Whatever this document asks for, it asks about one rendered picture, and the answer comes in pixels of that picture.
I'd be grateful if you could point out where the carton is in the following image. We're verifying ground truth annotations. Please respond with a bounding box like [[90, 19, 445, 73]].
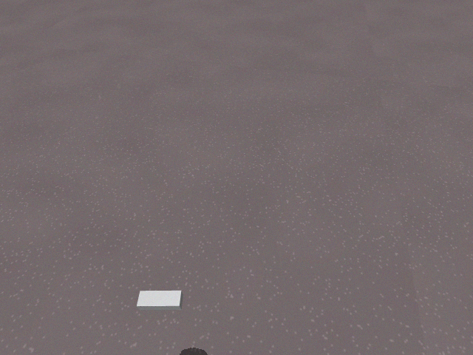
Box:
[[137, 291, 183, 310]]

